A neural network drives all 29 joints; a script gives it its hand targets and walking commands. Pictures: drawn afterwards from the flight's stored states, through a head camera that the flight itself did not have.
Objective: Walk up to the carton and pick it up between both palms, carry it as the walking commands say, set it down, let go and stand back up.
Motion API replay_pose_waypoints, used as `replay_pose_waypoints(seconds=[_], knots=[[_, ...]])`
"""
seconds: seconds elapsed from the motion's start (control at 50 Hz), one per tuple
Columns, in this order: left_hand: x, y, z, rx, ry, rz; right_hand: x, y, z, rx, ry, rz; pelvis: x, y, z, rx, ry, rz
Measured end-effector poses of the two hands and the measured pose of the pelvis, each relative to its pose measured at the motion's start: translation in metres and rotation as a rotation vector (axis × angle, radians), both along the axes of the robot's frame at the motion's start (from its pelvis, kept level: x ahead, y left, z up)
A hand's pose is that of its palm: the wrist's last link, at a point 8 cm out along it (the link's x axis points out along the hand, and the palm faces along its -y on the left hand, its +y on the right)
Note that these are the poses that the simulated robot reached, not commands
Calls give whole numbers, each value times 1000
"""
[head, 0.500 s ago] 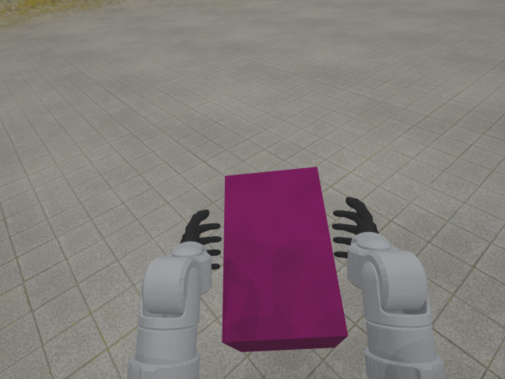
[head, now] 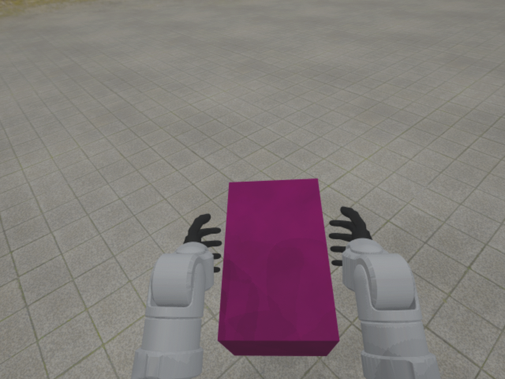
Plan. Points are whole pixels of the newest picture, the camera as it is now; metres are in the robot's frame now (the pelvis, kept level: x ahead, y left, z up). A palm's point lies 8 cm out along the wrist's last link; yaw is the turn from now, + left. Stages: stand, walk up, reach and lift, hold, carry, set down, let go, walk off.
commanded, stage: carry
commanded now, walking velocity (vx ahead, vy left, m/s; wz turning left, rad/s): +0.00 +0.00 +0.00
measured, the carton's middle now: (276, 266) +0.33 +0.00 +0.00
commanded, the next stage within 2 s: hold in 0.20 s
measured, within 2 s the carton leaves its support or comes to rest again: neither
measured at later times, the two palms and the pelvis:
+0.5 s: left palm (219, 277) +0.28 +0.09 +0.04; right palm (383, 280) +0.26 -0.16 +0.07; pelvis -0.01 +0.01 +0.02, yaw -14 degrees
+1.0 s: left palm (216, 297) +0.28 +0.10 -0.02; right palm (366, 315) +0.24 -0.14 -0.01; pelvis -0.07 +0.05 -0.02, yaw -15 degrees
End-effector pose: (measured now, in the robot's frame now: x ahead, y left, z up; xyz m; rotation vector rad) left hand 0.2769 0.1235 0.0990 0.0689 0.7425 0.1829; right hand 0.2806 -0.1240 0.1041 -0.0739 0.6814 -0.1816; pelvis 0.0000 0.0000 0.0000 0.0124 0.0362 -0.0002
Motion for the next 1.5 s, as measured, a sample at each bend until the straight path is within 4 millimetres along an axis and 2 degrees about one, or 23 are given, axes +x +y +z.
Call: replay_pose_waypoints(seconds=[0.22,0.28,0.32,0.36,0.4,0.5,0.56,0.7,0.78,0.92,1.06,1.3,1.42,1.5], knots=[[8,0,-9,-7,8,-4,7,0,-9,-1,11,1,3,1,0,-1,7,0],[20,-2,-28,-13,9,-37,12,-5,-33,-13,27,23,-1,0,5,-2,-42,-25],[22,-9,-44,2,21,-79,7,-12,-50,-44,58,14,-2,1,8,-2,-58,-52],[21,-16,-56,5,33,-132,-1,-21,-58,-39,73,-6,-2,3,11,-2,-58,-91],[18,-23,-63,6,30,-177,-7,-27,-56,-38,61,-25,-1,6,13,2,-59,-135],[4,-30,-61,25,3,-245,-22,-35,-39,-24,-37,-51,-6,13,18,14,-80,-252],[-2,-26,-62,6,2,-252,-31,-33,-39,-3,-74,-51,-14,17,15,4,-102,-261],[-10,1,-82,-46,62,-153,-50,-8,-76,38,7,-4,-34,30,8,-12,-158,-262],[-8,-2,-89,-64,50,-143,-55,-8,-91,50,4,-63,-45,40,0,-16,-157,-259],[1,-18,-102,-89,-14,-123,-44,-19,-100,33,-54,-147,-65,50,-16,-8,-125,-254],[1,-20,-130,-90,6,-103,-38,-22,-124,32,-25,-125,-73,46,-23,12,-60,-251],[18,-29,-182,-34,-11,-119,-21,-28,-184,17,-10,-139,-67,40,-35,42,126,-246],[20,-22,-209,-44,-34,-65,-3,-21,-202,-6,-32,-98,-61,36,-46,58,237,-240],[23,-22,-224,-42,-37,-55,1,-20,-218,5,-36,-109,-59,36,-55,64,288,-237]])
